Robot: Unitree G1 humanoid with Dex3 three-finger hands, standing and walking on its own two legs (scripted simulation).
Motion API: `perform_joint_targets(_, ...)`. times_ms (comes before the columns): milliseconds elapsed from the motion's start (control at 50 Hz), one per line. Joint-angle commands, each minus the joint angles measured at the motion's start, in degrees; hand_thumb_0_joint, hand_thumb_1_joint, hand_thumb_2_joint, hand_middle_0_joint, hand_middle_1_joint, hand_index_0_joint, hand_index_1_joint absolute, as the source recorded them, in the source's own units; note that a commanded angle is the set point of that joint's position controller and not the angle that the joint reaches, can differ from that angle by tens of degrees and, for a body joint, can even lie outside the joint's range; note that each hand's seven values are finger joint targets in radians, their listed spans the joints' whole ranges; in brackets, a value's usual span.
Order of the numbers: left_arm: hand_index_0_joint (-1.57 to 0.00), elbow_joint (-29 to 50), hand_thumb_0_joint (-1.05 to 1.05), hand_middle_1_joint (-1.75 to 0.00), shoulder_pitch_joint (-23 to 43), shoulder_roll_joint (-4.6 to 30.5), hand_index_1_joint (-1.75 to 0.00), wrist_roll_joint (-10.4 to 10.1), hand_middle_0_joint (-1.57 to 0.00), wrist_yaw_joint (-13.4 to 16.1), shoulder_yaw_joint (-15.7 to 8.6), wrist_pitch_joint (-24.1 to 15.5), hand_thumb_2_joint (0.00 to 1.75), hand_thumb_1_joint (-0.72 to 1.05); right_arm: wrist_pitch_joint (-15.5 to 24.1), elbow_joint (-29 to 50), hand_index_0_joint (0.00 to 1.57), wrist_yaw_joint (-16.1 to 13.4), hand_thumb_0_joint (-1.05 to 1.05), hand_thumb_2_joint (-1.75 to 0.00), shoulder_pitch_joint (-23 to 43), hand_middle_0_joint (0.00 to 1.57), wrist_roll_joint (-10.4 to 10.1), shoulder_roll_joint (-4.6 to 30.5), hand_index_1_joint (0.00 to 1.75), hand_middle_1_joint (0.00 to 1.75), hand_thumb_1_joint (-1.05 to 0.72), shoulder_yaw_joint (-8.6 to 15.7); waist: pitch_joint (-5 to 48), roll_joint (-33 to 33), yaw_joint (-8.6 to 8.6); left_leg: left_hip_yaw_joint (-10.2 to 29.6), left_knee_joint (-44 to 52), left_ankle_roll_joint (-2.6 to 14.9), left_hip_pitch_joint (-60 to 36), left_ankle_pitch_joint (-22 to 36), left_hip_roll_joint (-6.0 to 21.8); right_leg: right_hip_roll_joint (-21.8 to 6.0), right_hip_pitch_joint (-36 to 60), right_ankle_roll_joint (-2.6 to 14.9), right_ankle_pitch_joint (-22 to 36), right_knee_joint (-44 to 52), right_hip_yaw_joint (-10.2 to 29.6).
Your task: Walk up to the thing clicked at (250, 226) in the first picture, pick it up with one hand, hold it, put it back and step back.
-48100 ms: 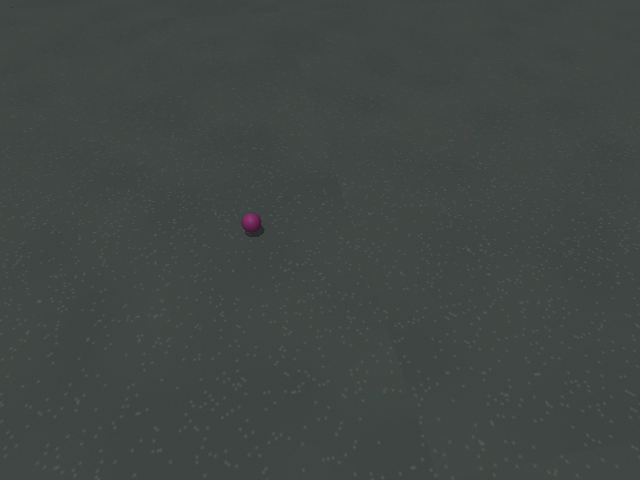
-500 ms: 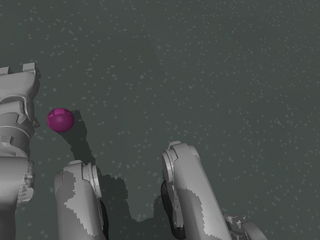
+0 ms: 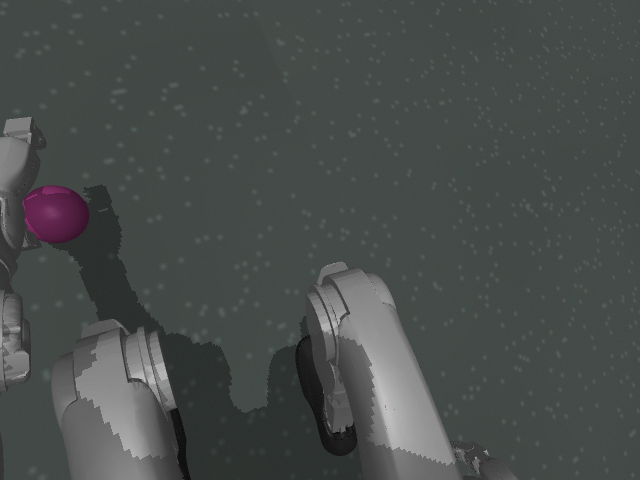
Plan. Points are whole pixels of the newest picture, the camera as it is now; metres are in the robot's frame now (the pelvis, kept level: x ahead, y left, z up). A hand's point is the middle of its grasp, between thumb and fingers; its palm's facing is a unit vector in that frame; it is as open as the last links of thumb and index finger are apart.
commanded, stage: home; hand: left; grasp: from above
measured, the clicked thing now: (55, 214) +0.51 +0.25 -0.28
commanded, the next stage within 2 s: none
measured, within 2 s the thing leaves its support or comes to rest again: neither
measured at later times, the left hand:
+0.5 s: hand out of the picture +0.39 +0.26 +0.00, palm faces -0.29 -0.65 -0.70, open 8.0 cm
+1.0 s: hand out of the picture +0.27 +0.21 +0.21, palm faces +0.13 -0.96 -0.24, open 7.4 cm
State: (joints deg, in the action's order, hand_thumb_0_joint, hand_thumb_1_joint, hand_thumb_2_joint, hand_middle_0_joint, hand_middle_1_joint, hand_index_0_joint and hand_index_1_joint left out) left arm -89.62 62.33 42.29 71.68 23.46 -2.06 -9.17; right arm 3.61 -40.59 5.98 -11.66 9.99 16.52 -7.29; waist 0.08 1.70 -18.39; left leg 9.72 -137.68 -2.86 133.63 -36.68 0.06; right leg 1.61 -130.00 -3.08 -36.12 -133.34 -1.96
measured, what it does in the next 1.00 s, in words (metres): rises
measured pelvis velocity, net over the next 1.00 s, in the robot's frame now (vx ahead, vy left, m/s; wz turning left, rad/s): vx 0.05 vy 0.00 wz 0.11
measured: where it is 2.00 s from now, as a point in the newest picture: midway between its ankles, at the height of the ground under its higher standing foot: (256, 446)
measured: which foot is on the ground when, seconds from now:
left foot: down 0.00-1.00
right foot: down 0.00-1.00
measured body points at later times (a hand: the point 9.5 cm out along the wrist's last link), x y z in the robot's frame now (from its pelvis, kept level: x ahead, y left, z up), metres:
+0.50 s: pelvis +0.01 +0.00 +0.12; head +0.20 +0.05 +0.53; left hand +0.41 +0.29 +0.04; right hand +0.15 -0.26 +0.00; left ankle +0.09 +0.14 -0.29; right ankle +0.11 -0.13 -0.29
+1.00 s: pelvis +0.05 +0.00 +0.30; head +0.15 +0.03 +0.74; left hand +0.27 +0.26 +0.23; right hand +0.25 -0.21 +0.21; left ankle +0.08 +0.14 -0.29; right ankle +0.11 -0.13 -0.29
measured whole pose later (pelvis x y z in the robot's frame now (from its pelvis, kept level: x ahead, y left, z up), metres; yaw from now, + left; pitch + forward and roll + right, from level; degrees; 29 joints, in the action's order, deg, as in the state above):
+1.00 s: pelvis +0.05 +0.00 +0.30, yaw +7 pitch +22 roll -3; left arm -8.7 -6.9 14.8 -1.9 4.6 -2.8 22.7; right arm 5.9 -31.3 -5.8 -9.4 -2.2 11.0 -3.1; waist 10.5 -1.5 -4.0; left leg 5.2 -81.6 -2.2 71.4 -32.5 2.3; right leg -0.7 -68.3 -1.2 -32.4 -78.7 -2.6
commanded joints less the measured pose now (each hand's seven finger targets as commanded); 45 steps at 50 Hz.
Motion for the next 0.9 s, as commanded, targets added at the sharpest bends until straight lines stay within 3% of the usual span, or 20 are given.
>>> perform_joint_targets(0, -0.22, 17.2, 0.00, -0.68, 20.6, 14.0, -0.70, -3.5, -0.25, 3.8, -3.7, 1.5, 0.92, -0.24, 1.7, 0.7, 0.20, 0.6, 0.00, -0.89, -11.2, 0.20, -0.2, 15.0, 0.30, 0.30, -0.88, 5.8, 48.1, -26.7, 1.93, -7.9, 14.8, 2.94, -34.3, 6.9, -0.3, 0.7, 21.3, 5.60, 9.1, 12.4, -7.4)
perform_joint_targets(40, -0.22, 20.4, 0.00, -0.63, 17.8, 14.2, -0.65, -5.8, -0.24, 2.3, -4.4, 3.0, 0.90, -0.13, 1.5, 0.7, 0.20, 1.1, 0.00, -0.90, -12.1, 0.20, -0.8, 15.0, 0.30, 0.30, -0.89, 6.8, 52.6, -27.3, 3.23, -7.9, 15.6, 2.94, -37.1, 9.4, -0.1, 0.8, 24.0, 5.52, 11.6, 12.9, -7.5)
perform_joint_targets(80, -0.21, 25.3, 0.00, -0.58, 15.7, 13.9, -0.60, -9.4, -0.23, 0.5, -5.3, 4.4, 0.89, -0.02, 0.8, 0.5, 0.20, 1.6, 0.00, -0.90, -13.2, 0.20, -2.0, 14.8, 0.30, 0.30, -0.89, 7.8, 56.2, -27.6, 4.98, -8.4, 16.8, 3.13, -37.7, 11.8, -0.2, 0.9, 27.4, 5.40, 13.7, 13.9, -7.1)
perform_joint_targets(140, -0.22, 28.7, 0.00, -0.54, 10.2, 9.9, -0.55, -15.6, -0.23, -3.3, -5.6, 6.7, 0.93, 0.22, 0.0, 0.2, 0.20, 2.1, 0.00, -0.90, -14.7, 0.20, -3.6, 14.3, 0.30, 0.30, -0.89, 9.6, 55.6, -24.9, 6.02, -8.3, 18.7, 3.26, -39.2, 14.7, -0.3, 0.7, 29.2, 5.40, 15.6, 15.7, -6.8)
perform_joint_targets(160, -0.22, 29.3, 0.00, -0.52, 7.7, 7.3, -0.53, -17.8, -0.23, -5.3, -4.2, 7.4, 0.94, 0.30, -0.4, 0.2, 0.20, 2.2, 0.00, -0.90, -14.2, 0.20, -4.1, 13.7, 0.30, 0.30, -0.89, 9.9, 55.1, -23.2, 6.43, -8.4, 19.1, 3.53, -39.5, 15.0, -0.1, 1.1, 29.8, 5.33, 15.8, 16.8, -6.5)
perform_joint_targets(180, -0.21, 32.5, 0.00, -0.48, 6.9, 7.5, -0.49, -19.5, -0.23, -6.9, -4.9, 7.8, 0.93, 0.38, -0.8, 0.3, 0.20, 2.1, 0.00, -0.90, -14.8, 0.20, -4.8, 14.0, 0.30, 0.30, -0.89, 10.6, 55.5, -22.0, 6.92, -8.3, 19.7, 3.68, -40.2, 15.8, -0.2, 0.9, 30.6, 5.32, 16.4, 17.9, -6.1)
perform_joint_targets(300, -0.21, 48.1, 0.00, -0.37, -11.8, 0.5, -0.37, -31.4, -0.22, -16.9, -4.8, 11.1, 0.97, 0.86, -3.7, 5.5, 0.20, 1.3, 0.00, -0.90, -11.0, 0.20, -8.0, 12.0, 0.30, 0.30, -0.90, 12.0, 49.0, -12.2, 9.67, -7.7, 26.9, 4.56, -38.8, 13.6, -0.1, 0.6, 37.7, 4.94, 15.6, 26.1, -4.3)
perform_joint_targets(360, -0.20, 56.7, 0.00, -0.30, -18.1, -4.0, -0.30, -37.2, -0.20, -19.8, -3.1, 12.2, 0.90, 0.90, -4.1, 7.9, 0.20, 0.4, 0.00, -0.90, -7.4, 0.20, -9.0, 10.6, 0.30, 0.30, -0.90, 12.3, 45.2, -10.0, 10.48, -6.8, 31.3, 4.61, -40.0, 9.5, 0.2, 0.2, 38.4, 4.98, 11.9, 30.2, -3.5)
perform_joint_targets(380, -0.20, 55.6, 0.00, -0.30, -22.9, -2.7, -0.30, -38.5, -0.20, -20.3, -5.2, 13.1, 0.90, 0.90, -4.3, 8.0, 0.20, 0.1, 0.00, -0.90, -7.3, 0.20, -9.2, 10.9, 0.30, 0.30, -0.90, 12.7, 44.2, -9.2, 11.43, -6.5, 32.9, 4.65, -40.8, 7.5, 0.3, 0.1, 38.9, 4.96, 9.9, 31.4, -3.2)
perform_joint_targets(420, -0.20, 67.0, 0.00, -0.30, -20.4, -5.5, -0.30, -42.1, -0.20, -21.1, -3.2, 13.0, 0.90, 0.90, -4.1, 10.4, 0.20, -0.6, 0.00, -0.90, -4.7, 0.20, -9.6, 10.1, 0.30, 0.30, -0.90, 12.7, 44.4, -11.3, 11.45, -5.5, 36.3, 4.14, -44.9, 6.2, 0.5, -0.3, 39.2, 5.34, 8.5, 33.6, -3.2)
perform_joint_targets(440, -0.20, 66.4, 0.00, -0.30, -22.9, -5.3, -0.30, -43.5, -0.20, -20.9, -4.4, 13.6, 0.90, 0.90, -3.9, 10.5, 0.20, -1.0, 0.00, -0.90, -4.1, 0.20, -9.8, 10.1, 0.30, 0.30, -0.90, 12.9, 43.4, -10.4, 12.05, -5.4, 37.3, 4.15, -46.8, 5.4, 0.7, -0.4, 39.6, 5.30, 7.8, 35.1, -3.0)
perform_joint_targets(520, -0.20, 72.9, 0.00, -0.30, -29.2, -9.0, -0.30, -49.4, -0.20, -20.6, -2.8, 15.0, 0.90, 0.90, -2.5, 12.6, 0.20, -2.7, 0.00, -0.90, -0.8, 0.20, -10.5, 8.7, 0.30, 0.30, -0.90, 12.6, 41.4, -10.9, 12.70, -5.8, 43.2, 4.05, -51.7, 1.4, 0.8, -0.4, 43.1, 4.95, 4.8, 40.4, -2.1)
perform_joint_targets(600, -0.20, 78.4, 0.00, -0.30, -36.1, -11.9, -0.30, -55.5, -0.20, -19.7, -2.8, 17.9, 0.90, 0.90, -0.8, 13.3, 0.20, -5.1, 0.00, -0.90, 2.1, 0.20, -11.3, 8.8, 0.30, 0.30, -0.90, 12.0, 39.1, -11.7, 13.20, -3.7, 50.1, 3.47, -58.4, -2.1, 1.0, -0.9, 45.9, 4.73, 2.6, 44.5, -1.7)
perform_joint_targets(640, -0.20, 79.0, 0.00, -0.30, -40.9, -13.1, -0.30, -58.4, -0.20, -19.3, -2.9, 19.9, 0.90, 0.90, -0.1, 13.8, 0.20, -6.3, 0.00, -0.90, 3.2, 0.20, -11.6, 8.3, 0.30, 0.30, -0.90, 11.7, 37.6, -10.6, 13.33, -3.9, 52.7, 3.38, -61.5, -1.4, 1.0, -1.0, 48.4, 4.58, 2.7, 47.5, -1.4)
perform_joint_targets(660, -0.20, 81.7, 0.00, -0.30, -42.0, -14.2, -0.30, -60.2, -0.20, -19.3, -1.8, 20.5, 0.90, 0.90, 0.3, 14.3, 0.20, -6.7, 0.00, -0.90, 3.4, 0.20, -11.7, 7.8, 0.30, 0.30, -0.90, 11.5, 37.4, -10.9, 12.74, -4.4, 53.5, 3.46, -62.3, -0.7, 0.9, -1.0, 50.3, 4.50, 3.2, 49.1, -1.3)
perform_joint_targets(700, -0.20, 84.0, 0.00, -0.30, -45.1, -14.4, -0.30, -64.1, -0.20, -18.7, -3.1, 22.2, 0.90, 0.90, 1.0, 15.1, 0.20, -7.7, 0.00, -0.90, 4.2, 0.20, -11.8, 7.0, 0.30, 0.30, -0.90, 11.0, 36.6, -8.5, 12.72, -5.1, 55.4, 3.87, -63.6, -1.2, 0.7, -0.9, 54.5, 4.22, 2.3, 53.0, -0.6)
perform_joint_targets(740, -0.20, 86.1, 0.00, -0.30, -47.6, -15.4, -0.30, -66.5, -0.20, -18.5, -3.0, 23.5, 0.90, 0.90, 1.9, 15.5, 0.20, -8.5, 0.00, -0.90, 4.9, 0.20, -11.9, 6.3, 0.30, 0.30, -0.90, 10.4, 34.8, -8.5, 12.61, -5.3, 58.3, 3.98, -65.5, -1.6, 0.7, -1.0, 57.6, 4.13, 1.7, 56.1, -0.3)
perform_joint_targets(760, -0.20, 86.8, 0.00, -0.30, -49.3, -15.2, -0.30, -67.5, -0.20, -18.3, -3.8, 24.3, 0.90, 0.90, 2.3, 15.8, 0.20, -9.0, 0.00, -0.90, 5.1, 0.20, -12.1, 6.1, 0.30, 0.30, -0.90, 10.2, 34.4, -8.3, 13.42, -5.2, 59.7, 3.90, -67.4, -1.6, 0.8, -1.0, 59.0, 4.17, 1.6, 57.4, -0.1)
perform_joint_targets(820, -0.20, 88.7, 0.00, -0.30, -55.2, -17.6, -0.30, -70.2, -0.20, -18.0, -3.8, 26.4, 0.90, 0.90, 3.4, 16.2, 0.20, -10.3, 0.00, -0.90, 4.3, 0.20, -12.3, 5.0, 0.30, 0.30, -0.90, 9.3, 31.6, -7.1, 13.09, -4.8, 64.0, 3.89, -71.0, -0.3, 0.9, -1.1, 64.1, 3.99, 2.9, 61.6, 0.1)
perform_joint_targets(880, -0.20, 91.6, 0.00, -0.30, -59.1, -19.4, -0.30, -72.4, -0.20, -17.8, -4.4, 28.3, 0.90, 0.90, 4.5, 16.1, 0.20, -11.7, 0.00, -0.90, 3.1, 0.20, -12.5, 4.2, 0.30, 0.30, -0.90, 8.4, 31.0, -8.4, 13.61, -4.2, 68.6, 3.44, -77.4, 4.1, 1.2, -1.1, 68.6, 4.07, 6.7, 65.0, -0.2)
